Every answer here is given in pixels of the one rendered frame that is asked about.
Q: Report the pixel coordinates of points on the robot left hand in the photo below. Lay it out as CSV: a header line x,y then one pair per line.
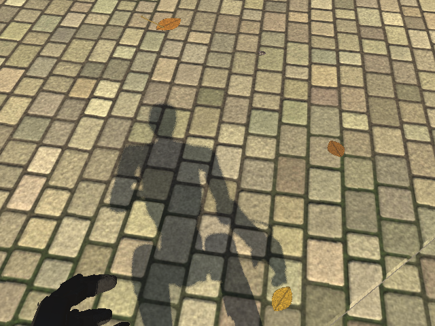
x,y
55,309

